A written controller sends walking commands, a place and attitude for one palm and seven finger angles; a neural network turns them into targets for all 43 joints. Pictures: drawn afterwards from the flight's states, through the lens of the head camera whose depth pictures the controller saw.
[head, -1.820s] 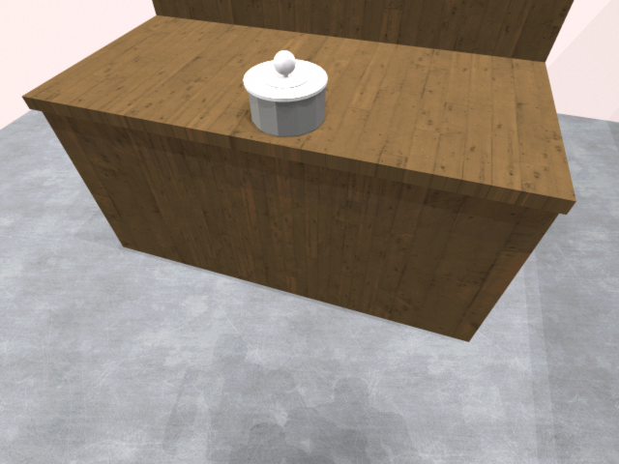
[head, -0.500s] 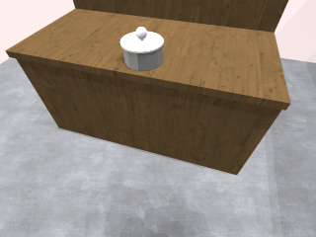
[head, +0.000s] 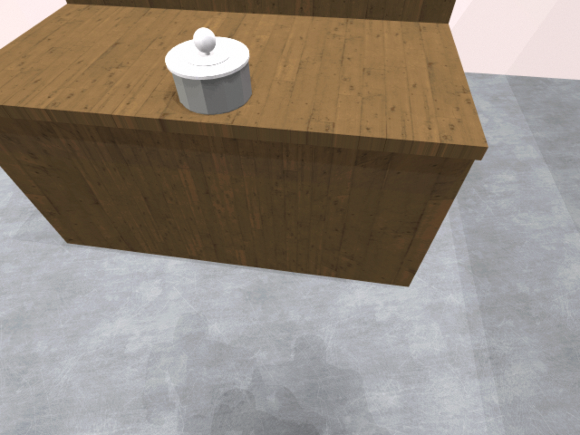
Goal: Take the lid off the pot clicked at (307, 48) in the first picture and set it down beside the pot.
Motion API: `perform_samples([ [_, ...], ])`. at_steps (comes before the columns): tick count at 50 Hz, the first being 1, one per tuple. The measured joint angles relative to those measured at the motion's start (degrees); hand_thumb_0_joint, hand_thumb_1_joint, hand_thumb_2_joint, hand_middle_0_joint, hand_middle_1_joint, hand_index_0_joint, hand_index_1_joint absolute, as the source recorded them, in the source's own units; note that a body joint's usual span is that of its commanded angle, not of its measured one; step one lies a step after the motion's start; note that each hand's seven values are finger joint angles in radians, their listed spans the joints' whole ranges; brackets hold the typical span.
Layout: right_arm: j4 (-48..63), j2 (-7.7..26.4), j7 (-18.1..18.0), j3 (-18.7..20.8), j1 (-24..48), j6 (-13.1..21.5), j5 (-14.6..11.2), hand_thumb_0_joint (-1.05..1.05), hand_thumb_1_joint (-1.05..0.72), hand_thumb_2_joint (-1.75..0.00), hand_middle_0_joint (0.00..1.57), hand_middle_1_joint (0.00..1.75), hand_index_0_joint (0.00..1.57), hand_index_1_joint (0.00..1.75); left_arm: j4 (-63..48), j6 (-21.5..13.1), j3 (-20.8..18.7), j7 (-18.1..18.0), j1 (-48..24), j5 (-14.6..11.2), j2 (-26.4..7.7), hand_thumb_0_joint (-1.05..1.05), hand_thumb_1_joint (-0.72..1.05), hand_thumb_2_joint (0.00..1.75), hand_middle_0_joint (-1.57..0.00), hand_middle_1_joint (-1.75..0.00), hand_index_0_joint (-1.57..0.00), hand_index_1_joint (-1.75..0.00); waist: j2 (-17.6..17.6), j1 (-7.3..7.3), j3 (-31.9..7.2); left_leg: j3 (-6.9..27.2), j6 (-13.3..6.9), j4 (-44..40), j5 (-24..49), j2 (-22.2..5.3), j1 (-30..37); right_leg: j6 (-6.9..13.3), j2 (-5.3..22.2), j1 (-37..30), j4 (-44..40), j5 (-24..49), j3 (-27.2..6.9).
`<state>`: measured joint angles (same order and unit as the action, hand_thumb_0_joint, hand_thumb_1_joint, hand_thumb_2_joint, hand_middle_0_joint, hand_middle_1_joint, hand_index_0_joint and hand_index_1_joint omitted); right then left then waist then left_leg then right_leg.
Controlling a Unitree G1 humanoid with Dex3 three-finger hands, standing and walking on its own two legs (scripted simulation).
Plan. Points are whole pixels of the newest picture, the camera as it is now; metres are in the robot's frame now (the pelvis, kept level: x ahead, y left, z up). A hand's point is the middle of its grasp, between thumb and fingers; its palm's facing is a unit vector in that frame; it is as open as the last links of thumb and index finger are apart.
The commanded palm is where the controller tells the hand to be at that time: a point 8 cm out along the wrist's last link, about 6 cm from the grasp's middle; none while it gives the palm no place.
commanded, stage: take the last steps up to it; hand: left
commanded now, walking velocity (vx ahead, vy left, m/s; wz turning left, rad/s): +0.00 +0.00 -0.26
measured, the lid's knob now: (204, 40) +0.92 +0.25 +0.10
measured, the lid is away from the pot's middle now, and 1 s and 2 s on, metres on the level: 0.00 0.00 0.00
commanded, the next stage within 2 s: come to a stop and stand still in 1.34 s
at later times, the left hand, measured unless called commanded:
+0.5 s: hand out of the picture +0.01 +0.26 -0.17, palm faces +0.10 -0.97 -0.20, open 7.4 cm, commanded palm none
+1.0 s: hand (170, 329) +0.31 +0.24 -0.15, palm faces +0.06 -0.98 -0.20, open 7.3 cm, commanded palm none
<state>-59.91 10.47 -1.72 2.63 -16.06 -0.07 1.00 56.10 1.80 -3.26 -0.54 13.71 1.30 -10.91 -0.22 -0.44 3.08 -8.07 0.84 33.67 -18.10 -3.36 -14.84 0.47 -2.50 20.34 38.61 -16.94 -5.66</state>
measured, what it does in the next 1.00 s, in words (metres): walks ahead: left foot, then right foot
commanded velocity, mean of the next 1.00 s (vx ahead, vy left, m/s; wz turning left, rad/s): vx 0.29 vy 0.11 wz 0.01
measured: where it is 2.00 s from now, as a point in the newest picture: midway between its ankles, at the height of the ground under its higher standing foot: (258, 373)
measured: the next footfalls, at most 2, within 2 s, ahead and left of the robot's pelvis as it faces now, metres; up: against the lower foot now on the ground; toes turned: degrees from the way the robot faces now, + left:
left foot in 0.44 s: +0.09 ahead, +0.17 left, +0.00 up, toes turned +3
right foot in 0.86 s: +0.31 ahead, -0.03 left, +0.00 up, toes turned -8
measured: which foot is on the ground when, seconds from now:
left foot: down 0.00-0.06, up 0.08-0.42, down 0.44-0.88, up 0.90-1.00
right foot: down 0.00-0.44, up 0.46-0.84, down 0.86-1.00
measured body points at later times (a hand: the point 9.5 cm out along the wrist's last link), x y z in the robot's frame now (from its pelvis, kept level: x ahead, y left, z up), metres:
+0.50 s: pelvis +0.05 +0.07 +0.01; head +0.05 +0.08 +0.46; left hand +0.01 +0.31 -0.15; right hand +0.09 -0.18 -0.13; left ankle +0.05 +0.17 -0.73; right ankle +0.02 -0.08 -0.69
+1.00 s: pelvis +0.21 +0.07 +0.00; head +0.23 +0.04 +0.45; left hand +0.31 +0.29 -0.13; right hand +0.14 -0.14 -0.16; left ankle +0.15 +0.19 -0.64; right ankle +0.27 -0.03 -0.73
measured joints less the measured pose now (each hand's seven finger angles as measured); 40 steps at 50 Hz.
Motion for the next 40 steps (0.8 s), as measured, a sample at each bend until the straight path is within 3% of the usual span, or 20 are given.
perform_samples([
  [4, 0.4, 0.8, 0.0, 0.3, 0.9, -0.6, -0.1, 0.01, -0.9, -0.9, 0.21, 0.3, 0.2, 0.3, -0.2, -1.0, 0.0, -0.2, 0.8, 0.3, 0.4, 0.01, 0.91, 0.9, -0.2, -0.29, -0.2, -0.3, 2.0, -0.04, 0.1, 0.4, 0.7, 4.5, -3.6, -1.4, -1.1, 1.8, -0.7, -0.6, 0.0, -1.0, 2.2],
  [7, 0.0, 1.5, 0.3, 0.2, 1.6, -1.1, 0.0, 0.01, -0.9, -0.9, 0.2, 0.3, 0.2, 0.3, 0.1, -2.0, 0.7, -0.6, 1.8, 0.1, 1.3, 0.01, 0.91, 0.9, -0.2, -0.29, -0.2, -0.3, 2.5, 0.48, -0.6, 4.7, 0.1, 14.2, -9.3, 0.8, -4.6, 2.1, -0.7, -2.3, -3.4, 0.5, 2.2],
  [11, 0.3, 2.1, 1.4, 0.2, 1.8, -0.2, 0.3, 0.01, -0.91, -0.9, 0.2, 0.3, 0.2, 0.3, 0.8, -2.6, 0.8, -0.4, 4.2, 0.1, 2.4, 0.01, 0.9, 0.9, -0.2, -0.3, -0.2, -0.3, 1.9, 1.23, -1.9, 5.6, -0.1, 18.8, -6.6, 1.9, -7.0, 2.1, 0.3, -5.5, -9.9, 3.4, 1.4],
  [17, 1.5, 2.1, 2.5, 0.3, 1.3, 0.4, 0.0, 0.01, -0.91, -0.9, 0.2, 0.3, 0.2, 0.3, 2.3, -3.5, 0.3, 0.1, 7.4, 0.5, 2.5, 0.01, 0.9, 0.9, -0.2, -0.3, -0.2, -0.3, 0.3, 2.41, -3.2, 5.5, -0.6, 9.8, -3.7, 1.9, -5.9, 0.6, 2.6, -9.3, -15.9, 5.0, 1.4],
  [21, 2.4, 1.8, 2.6, 0.1, 0.6, 1.6, -0.2, 0.01, -0.91, -0.9, 0.2, 0.3, 0.2, 0.3, 3.4, -2.8, -0.6, 0.3, 9.1, 0.5, 1.4, 0.01, 0.9, 0.9, -0.2, -0.3, -0.2, -0.3, -0.7, 2.9, -3.8, 5.0, -0.9, -2.6, -1.0, 2.0, -0.6, -1.0, 3.9, -9.4, -13.4, 2.2, 1.6],
  [22, 2.9, 2.0, 2.4, 0.1, 0.2, 2.2, -0.2, 0.01, -0.91, -0.9, 0.2, 0.3, 0.2, 0.3, 3.4, -2.4, -0.8, 0.4, 9.6, 0.5, 1.2, 0.01, 0.9, 0.9, -0.2, -0.3, -0.2, -0.3, -0.3, 2.74, -4.1, 5.5, -1.4, -5.6, -1.3, 1.8, 0.9, -0.7, 3.8, -8.1, -10.1, -0.5, 1.8],
  [25, 3.1, 0.6, 1.6, -0.2, -0.8, 3.0, 0.4, 0.01, -0.91, -0.9, 0.2, 0.3, 0.2, 0.3, 4.5, -1.0, -1.4, 0.5, 8.9, 0.5, 0.0, 0.01, 0.9, 0.9, -0.2, -0.3, -0.2, -0.3, -1.4, 1.73, -3.6, 4.4, -2.6, -4.4, 2.9, 3.1, 1.2, 1.0, 4.8, -0.6, 9.0, -8.0, 3.7],
  [27, 2.5, -0.5, 1.4, -0.6, -2.6, 3.1, 0.4, 0.01, -0.91, -0.9, 0.2, 0.3, 0.2, 0.3, 4.5, -0.9, -1.6, 0.8, 7.8, 0.6, -0.8, 0.01, 0.9, 0.9, -0.2, -0.3, -0.2, -0.3, -1.8, 1.26, -4.0, 4.1, -3.3, -6.8, 2.7, 3.8, 3.1, 1.4, 5.5, 4.7, 19.0, -5.5, 5.7],
  [29, 1.2, -1.6, 1.2, -1.2, -4.4, 3.3, 0.3, 0.01, -0.91, -0.9, 0.2, 0.3, 0.2, 0.3, 3.7, -1.4, -1.6, 1.1, 6.4, 0.6, -1.3, 0.01, 0.91, 0.9, -0.2, -0.29, -0.2, -0.3, -2.0, 1.2, -4.1, 3.7, -3.4, -10.6, 3.8, 4.5, 5.5, 0.9, 6.5, 8.8, 23.1, -1.3, 7.3],
  [34, -2.0, -3.5, 0.9, -2.2, -7.8, 4.0, -0.1, 0.01, -0.9, -0.9, 0.2, 0.3, 0.2, 0.3, 1.3, -2.0, -1.3, 1.3, 2.6, 0.4, -0.9, 0.01, 0.91, 0.9, -0.2, -0.29, -0.2, -0.3, -1.6, 0.87, -3.3, 2.7, -4.0, -16.8, 4.6, 6.4, 10.6, -0.4, 8.3, 13.4, 18.3, 3.3, 9.4],
  [40, -4.3, -4.0, 0.7, -2.2, -10.5, 4.5, 0.3, 0.01, -0.9, -0.9, 0.21, 0.3, 0.2, 0.3, -0.4, -2.2, -0.8, 1.4, -2.6, 0.2, 1.1, 0.01, 0.91, 0.9, -0.19, -0.29, -0.2, -0.3, 0.0, -1.47, -1.4, 2.0, -3.7, -17.0, 0.7, 7.3, 15.1, 0.2, 8.0, 10.8, 4.0, 3.1, 10.4],
])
